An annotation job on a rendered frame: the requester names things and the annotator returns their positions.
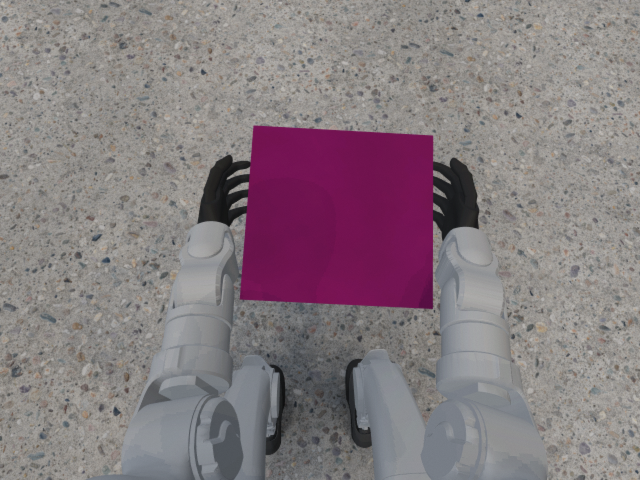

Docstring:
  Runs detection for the robot right foot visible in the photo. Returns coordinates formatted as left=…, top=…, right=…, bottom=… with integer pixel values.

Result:
left=345, top=359, right=372, bottom=448

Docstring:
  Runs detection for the robot foot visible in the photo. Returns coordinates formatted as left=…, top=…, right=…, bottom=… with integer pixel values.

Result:
left=345, top=359, right=372, bottom=448
left=266, top=365, right=285, bottom=455

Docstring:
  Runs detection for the robot right upper arm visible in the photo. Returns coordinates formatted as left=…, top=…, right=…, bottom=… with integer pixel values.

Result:
left=421, top=398, right=548, bottom=480

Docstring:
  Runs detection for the left robot hand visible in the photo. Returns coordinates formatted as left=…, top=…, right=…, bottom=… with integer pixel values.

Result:
left=197, top=155, right=251, bottom=227

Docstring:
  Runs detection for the right robot hand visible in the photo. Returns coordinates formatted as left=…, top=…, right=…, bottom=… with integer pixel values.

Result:
left=433, top=158, right=479, bottom=241

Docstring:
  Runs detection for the left robot forearm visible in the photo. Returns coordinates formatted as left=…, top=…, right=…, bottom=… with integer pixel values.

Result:
left=121, top=221, right=239, bottom=474

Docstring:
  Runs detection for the robot left foot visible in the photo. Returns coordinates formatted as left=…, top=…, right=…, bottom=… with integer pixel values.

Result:
left=266, top=365, right=285, bottom=455

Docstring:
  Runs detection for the robot left upper arm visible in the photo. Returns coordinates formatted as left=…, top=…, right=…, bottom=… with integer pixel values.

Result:
left=86, top=394, right=243, bottom=480

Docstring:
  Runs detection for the right robot forearm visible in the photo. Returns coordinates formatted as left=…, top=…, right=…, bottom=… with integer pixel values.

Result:
left=435, top=227, right=548, bottom=476

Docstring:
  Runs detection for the carton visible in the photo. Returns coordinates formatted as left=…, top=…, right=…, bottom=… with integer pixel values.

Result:
left=240, top=125, right=433, bottom=309

